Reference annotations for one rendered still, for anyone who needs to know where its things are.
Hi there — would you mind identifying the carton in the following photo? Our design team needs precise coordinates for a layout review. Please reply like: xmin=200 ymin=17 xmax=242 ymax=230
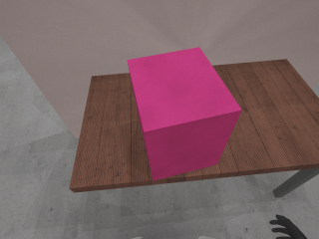
xmin=127 ymin=47 xmax=242 ymax=181

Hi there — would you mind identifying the right robot hand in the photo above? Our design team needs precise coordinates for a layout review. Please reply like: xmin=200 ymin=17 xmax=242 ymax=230
xmin=269 ymin=214 xmax=307 ymax=239

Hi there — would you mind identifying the table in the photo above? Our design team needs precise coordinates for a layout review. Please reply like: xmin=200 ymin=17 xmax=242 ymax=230
xmin=69 ymin=59 xmax=319 ymax=198

